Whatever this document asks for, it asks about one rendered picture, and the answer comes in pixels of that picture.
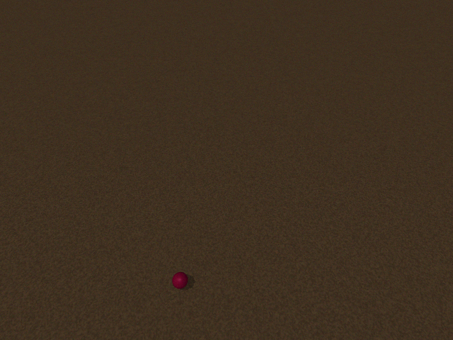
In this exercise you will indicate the ball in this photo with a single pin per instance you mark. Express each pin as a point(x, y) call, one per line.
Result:
point(180, 280)

